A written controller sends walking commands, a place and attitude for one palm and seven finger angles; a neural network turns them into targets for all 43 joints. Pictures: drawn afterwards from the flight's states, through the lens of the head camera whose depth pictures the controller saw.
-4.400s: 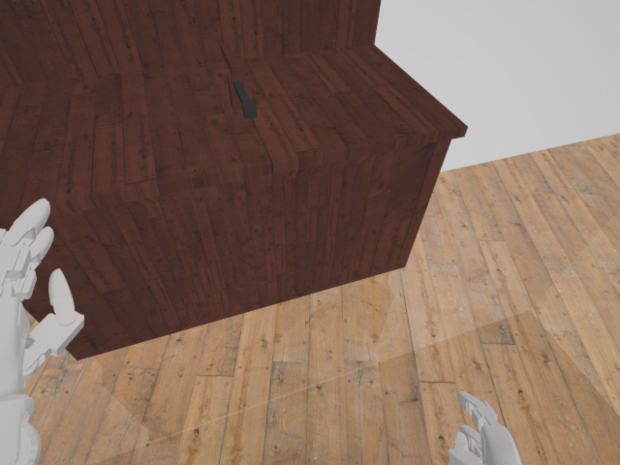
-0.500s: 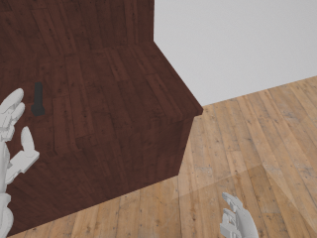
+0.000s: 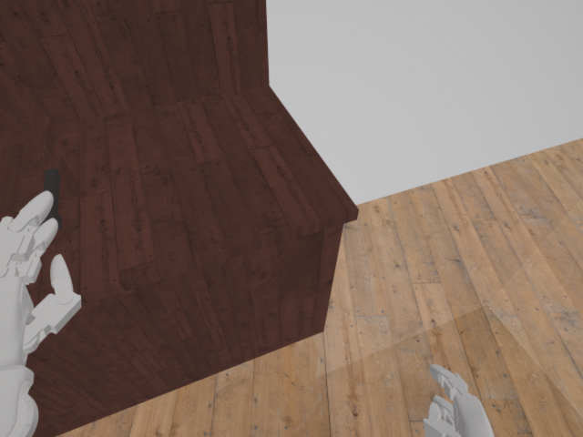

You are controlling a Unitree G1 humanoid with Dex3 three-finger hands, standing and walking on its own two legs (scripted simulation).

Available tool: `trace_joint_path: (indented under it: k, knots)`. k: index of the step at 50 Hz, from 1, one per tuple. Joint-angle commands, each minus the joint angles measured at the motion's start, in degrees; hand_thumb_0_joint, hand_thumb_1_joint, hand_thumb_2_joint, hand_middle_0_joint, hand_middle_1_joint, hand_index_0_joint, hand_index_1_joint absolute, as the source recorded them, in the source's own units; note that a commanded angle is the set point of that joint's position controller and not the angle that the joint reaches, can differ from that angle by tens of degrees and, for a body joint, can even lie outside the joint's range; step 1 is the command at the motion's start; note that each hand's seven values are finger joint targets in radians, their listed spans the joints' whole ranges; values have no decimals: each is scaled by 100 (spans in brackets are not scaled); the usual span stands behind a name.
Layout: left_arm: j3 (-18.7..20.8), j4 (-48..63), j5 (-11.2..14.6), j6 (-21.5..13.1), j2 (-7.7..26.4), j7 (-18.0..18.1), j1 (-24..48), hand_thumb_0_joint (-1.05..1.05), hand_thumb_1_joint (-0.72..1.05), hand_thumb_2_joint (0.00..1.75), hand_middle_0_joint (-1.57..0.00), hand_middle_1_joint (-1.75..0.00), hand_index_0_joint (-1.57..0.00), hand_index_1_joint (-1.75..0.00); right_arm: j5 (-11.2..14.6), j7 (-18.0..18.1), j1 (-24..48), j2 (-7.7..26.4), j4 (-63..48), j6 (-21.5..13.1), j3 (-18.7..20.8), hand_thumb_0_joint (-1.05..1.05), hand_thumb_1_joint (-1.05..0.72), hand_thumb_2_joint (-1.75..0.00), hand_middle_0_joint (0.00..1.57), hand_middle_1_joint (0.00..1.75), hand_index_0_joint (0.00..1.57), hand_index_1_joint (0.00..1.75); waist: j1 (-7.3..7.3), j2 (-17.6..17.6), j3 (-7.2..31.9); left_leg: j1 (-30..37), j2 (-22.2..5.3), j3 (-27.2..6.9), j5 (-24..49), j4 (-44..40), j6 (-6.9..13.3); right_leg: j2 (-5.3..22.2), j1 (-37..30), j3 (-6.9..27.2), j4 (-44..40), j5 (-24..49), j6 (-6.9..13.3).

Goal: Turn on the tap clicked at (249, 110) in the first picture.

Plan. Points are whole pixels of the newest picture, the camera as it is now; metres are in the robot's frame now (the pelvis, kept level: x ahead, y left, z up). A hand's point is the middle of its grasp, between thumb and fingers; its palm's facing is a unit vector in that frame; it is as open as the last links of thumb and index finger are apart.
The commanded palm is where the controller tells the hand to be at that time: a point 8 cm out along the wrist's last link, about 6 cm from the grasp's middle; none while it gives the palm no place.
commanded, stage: come to a stop and stand still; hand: left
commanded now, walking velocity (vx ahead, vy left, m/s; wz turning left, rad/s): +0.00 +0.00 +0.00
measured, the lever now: (49, 220) +0.42 +0.45 +0.03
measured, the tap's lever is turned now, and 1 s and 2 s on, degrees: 0 0 0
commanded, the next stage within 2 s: look again from close up in 0.16 s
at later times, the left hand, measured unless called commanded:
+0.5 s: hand (70, 303) +0.21 +0.25 +0.15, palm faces +0.36 -0.87 -0.34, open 7.5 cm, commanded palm +0.16 +0.29 +0.17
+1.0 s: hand (28, 285) +0.23 +0.30 +0.15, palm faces +0.42 -0.84 -0.34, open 7.5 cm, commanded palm +0.17 +0.33 +0.17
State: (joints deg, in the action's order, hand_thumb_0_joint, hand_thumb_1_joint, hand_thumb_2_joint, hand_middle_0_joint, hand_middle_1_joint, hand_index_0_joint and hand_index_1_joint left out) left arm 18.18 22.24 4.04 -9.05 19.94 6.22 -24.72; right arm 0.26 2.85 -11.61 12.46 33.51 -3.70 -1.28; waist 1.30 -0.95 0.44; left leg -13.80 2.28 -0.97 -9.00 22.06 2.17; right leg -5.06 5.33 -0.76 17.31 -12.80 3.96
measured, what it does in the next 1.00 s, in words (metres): shifts its weight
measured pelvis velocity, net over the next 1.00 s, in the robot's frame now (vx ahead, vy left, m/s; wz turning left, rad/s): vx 0.02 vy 0.05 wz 0.02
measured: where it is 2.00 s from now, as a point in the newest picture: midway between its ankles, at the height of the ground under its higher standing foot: outside the picture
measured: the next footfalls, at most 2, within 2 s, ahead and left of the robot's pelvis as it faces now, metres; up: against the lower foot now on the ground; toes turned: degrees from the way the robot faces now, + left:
right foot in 1.40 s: +0.15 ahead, +0.00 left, +0.00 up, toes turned +4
left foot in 1.74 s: +0.18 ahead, +0.26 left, +0.00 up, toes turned +4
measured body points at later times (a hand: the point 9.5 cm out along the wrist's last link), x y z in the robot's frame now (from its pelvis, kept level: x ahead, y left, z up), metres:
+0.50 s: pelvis +0.00 +0.01 +0.00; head +0.00 +0.01 +0.45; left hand +0.19 +0.29 +0.17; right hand +0.18 -0.22 -0.08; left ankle +0.03 +0.09 -0.75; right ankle -0.04 -0.07 -0.75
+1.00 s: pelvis +0.02 +0.05 -0.02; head +0.02 +0.07 +0.43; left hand +0.20 +0.35 +0.17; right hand +0.18 -0.19 -0.09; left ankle +0.03 +0.09 -0.75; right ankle -0.04 -0.07 -0.72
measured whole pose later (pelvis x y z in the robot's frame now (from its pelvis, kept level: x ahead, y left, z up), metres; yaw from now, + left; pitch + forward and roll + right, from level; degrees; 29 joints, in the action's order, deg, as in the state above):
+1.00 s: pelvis +0.02 +0.05 -0.02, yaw +1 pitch -1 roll +0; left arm 19.8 26.4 3.6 -10.0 21.4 7.2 -24.2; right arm -0.1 1.9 -13.0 12.4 35.0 -3.8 0.1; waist 1.0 2.1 -1.4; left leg -14.6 7.5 0.6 -15.9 31.6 7.1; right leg -0.9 14.6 0.1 47.2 -26.4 1.0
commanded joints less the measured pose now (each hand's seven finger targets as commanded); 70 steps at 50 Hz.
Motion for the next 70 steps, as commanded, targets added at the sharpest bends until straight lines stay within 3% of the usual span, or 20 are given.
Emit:
trace_joint_path:
  k: [1,31,36,40,42,44,45,46,47,48,49,52,55,60,63,65,67,68,69,70]
  knots:
    - [692,1518,7,-401,1131,112,503,0,90,90,-20,-30,-20,-30,1,53,611,606,-951,-329,200,0,-90,-90,20,30,20,30,22,-65,859,1011,-330,-202,1608,91,-72,720,264,357,-172,1822,-468]
    - [607,1358,34,-394,1048,79,295,0,90,90,-20,-30,-20,-30,4,82,538,635,-953,-238,214,0,-90,-90,20,30,20,30,-27,-238,537,817,-398,-429,658,-362,-133,601,378,259,-342,677,-359]
    - [616,1363,38,-392,1057,103,201,0,90,90,-20,-30,-20,-30,-19,19,581,680,-973,-254,294,0,-90,-90,20,30,20,30,-64,-69,456,244,-363,-499,-353,28,49,929,392,392,-166,-347,-245]
    - [708,1568,29,-418,1183,139,313,0,90,90,-20,-30,-20,-30,-3,-29,566,717,-960,-246,340,0,-90,-90,20,30,20,30,-69,295,153,-449,-239,-419,-674,984,45,1570,520,1104,-218,-1222,130]
    - [678,1619,6,-478,1144,163,420,0,90,90,-20,-30,-20,-30,28,-44,489,693,-895,-267,344,0,-90,-90,20,30,20,30,-65,439,88,-656,-251,-319,-611,1396,20,1896,500,1341,26,-1054,371]
    - [680,1759,-19,-526,1184,176,698,0,90,90,-20,-30,-20,-30,42,-72,408,721,-863,-279,357,0,-90,-90,20,30,20,30,-113,267,52,-423,-310,-329,-353,1119,33,1821,595,1078,643,-527,339]
    - [771,1859,-26,-537,1277,170,866,0,90,90,-20,-30,-20,-30,36,-59,453,741,-839,-284,347,0,-90,-90,20,30,20,30,-170,-224,144,61,-384,-545,-43,652,91,1463,874,722,1209,-293,133]
    - [751,1988,-40,-570,1239,175,883,0,90,90,-20,-30,-20,-30,31,-45,382,807,-827,-305,345,0,-90,-90,20,30,20,30,-201,-970,313,638,-713,-1328,522,104,267,810,1258,84,2207,-168,-169]
    - [781,2079,-54,-615,1299,178,889,0,90,90,-20,-30,-20,-30,-15,-56,330,772,-827,-374,351,0,-90,-90,20,30,20,30,-224,-1569,456,1478,-1234,-2537,1002,-494,427,340,2149,-194,3231,-1156,-354]
    - [760,2115,-85,-641,1316,173,885,0,90,90,-20,-30,-20,-30,-84,-80,318,650,-825,-453,342,0,-90,-90,20,30,20,30,-231,-1506,470,1881,-1534,-3249,1166,-864,456,289,2764,90,4146,-1896,-319]
    - [731,2149,-136,-639,1342,167,874,0,90,90,-20,-30,-20,-30,-121,-111,327,616,-814,-484,323,0,-90,-90,20,30,20,30,-190,-1026,393,1827,-1599,-3207,1256,-861,372,419,2936,262,4595,-1765,-270]
    - [724,1908,-136,-589,1135,126,17,0,90,90,-20,-30,-20,-30,-54,-162,160,688,-759,-466,422,0,-90,-90,20,30,20,30,-115,-24,425,1645,-1365,-2089,2228,-397,514,641,3074,82,4796,-1105,-319]
    - [918,1955,-121,-635,1161,68,-594,0,90,90,-20,-30,-20,-30,10,-189,202,679,-786,-399,428,0,-90,-90,20,30,20,30,-67,-402,477,1250,-997,-1204,2191,-391,287,652,2946,-276,4621,-610,-403]
    - [1043,2058,-98,-670,1330,61,-295,0,90,90,-20,-30,-20,-30,-49,-115,179,638,-814,-371,378,0,-90,-90,20,30,20,30,-130,-746,338,897,-926,-1074,2217,-598,-110,637,2671,-567,3668,-431,-439]
    - [992,1958,-91,-679,1328,92,-94,0,90,90,-20,-30,-20,-30,-69,-33,157,670,-816,-433,390,0,-90,-90,20,30,20,30,-93,-731,476,941,-887,-944,2495,-438,-190,567,2156,-772,2787,-509,-387]
    - [968,2106,-82,-684,1371,112,110,0,90,90,-20,-30,-20,-30,-94,-31,272,677,-844,-476,372,0,-90,-90,20,30,20,30,-84,-867,573,847,-803,-759,2782,-244,-308,509,1659,-952,2242,-460,-338]
    - [990,1864,-33,-681,1313,136,12,0,90,90,-20,-30,-20,-30,-114,-50,386,687,-842,-445,393,0,-90,-90,20,30,20,30,68,-638,775,126,-727,-697,2916,495,-443,537,311,-996,1149,-115,-201]
    - [1038,1795,-27,-694,1287,157,-99,0,90,90,-20,-30,-20,-30,-98,-80,529,712,-867,-395,431,0,-90,-90,20,30,20,30,250,-197,1041,-945,-648,-647,2525,1695,-507,841,-1135,-700,732,468,32]
    - [1011,1704,-77,-691,1303,177,-79,0,90,90,-20,-30,-20,-30,-18,-133,430,672,-840,-309,445,0,-90,-90,20,30,20,30,226,1274,1403,-2257,-212,-321,1014,3921,-448,2220,-2188,1028,694,703,726]
    - [922,1418,11,-675,1110,131,-129,0,90,90,-20,-30,-20,-30,-5,-173,385,796,-926,-310,484,0,-90,-90,20,30,20,30,-36,1701,1308,-2954,136,-305,-1709,5309,-166,3431,-1764,3019,390,1438,1270]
